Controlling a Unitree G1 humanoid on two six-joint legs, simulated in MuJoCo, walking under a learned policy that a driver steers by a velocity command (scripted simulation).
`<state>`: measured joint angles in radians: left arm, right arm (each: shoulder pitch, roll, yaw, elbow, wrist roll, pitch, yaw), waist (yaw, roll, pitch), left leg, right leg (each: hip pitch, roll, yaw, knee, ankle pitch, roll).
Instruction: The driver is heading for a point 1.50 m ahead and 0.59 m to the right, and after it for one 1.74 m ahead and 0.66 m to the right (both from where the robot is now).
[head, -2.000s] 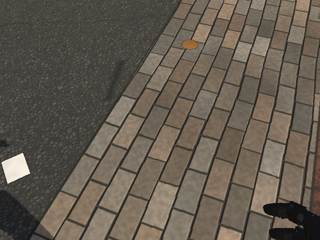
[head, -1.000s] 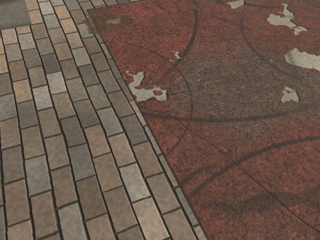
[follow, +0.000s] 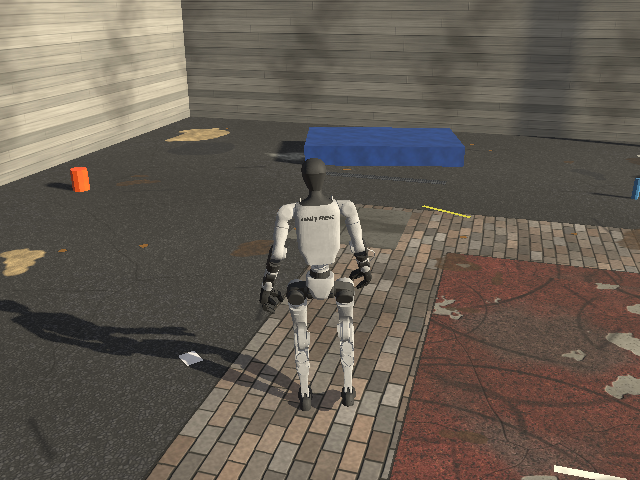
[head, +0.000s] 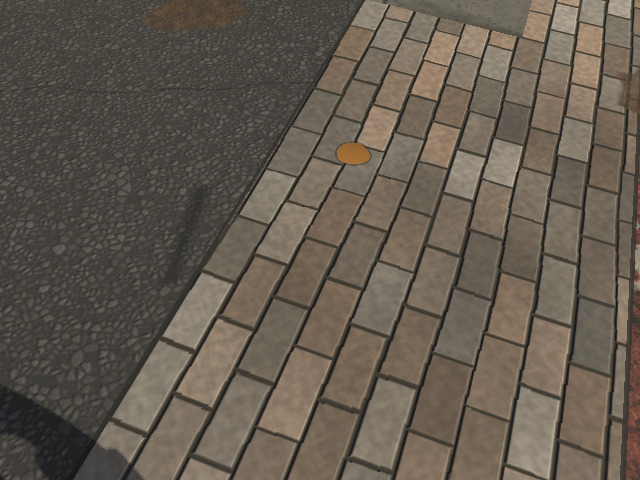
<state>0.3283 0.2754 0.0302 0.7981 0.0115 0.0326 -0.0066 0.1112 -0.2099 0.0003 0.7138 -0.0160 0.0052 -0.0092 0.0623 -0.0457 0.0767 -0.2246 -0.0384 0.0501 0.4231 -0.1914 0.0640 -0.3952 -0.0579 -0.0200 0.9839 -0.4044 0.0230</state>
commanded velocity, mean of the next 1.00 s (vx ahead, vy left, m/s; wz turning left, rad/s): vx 0.02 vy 0.00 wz -0.63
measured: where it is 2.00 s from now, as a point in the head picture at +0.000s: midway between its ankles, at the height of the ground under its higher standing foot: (499, 463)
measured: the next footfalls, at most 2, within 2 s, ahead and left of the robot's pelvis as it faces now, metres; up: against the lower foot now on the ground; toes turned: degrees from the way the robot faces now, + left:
right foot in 0.36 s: +0.05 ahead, -0.12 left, +0.00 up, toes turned -21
left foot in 0.88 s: +0.18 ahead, +0.02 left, +0.00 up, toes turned -44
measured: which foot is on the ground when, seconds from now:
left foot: down 0.00-0.36, up 0.38-0.86, down 0.88-1.00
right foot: up 0.00-0.34, down 0.36-0.88, up 0.90-1.00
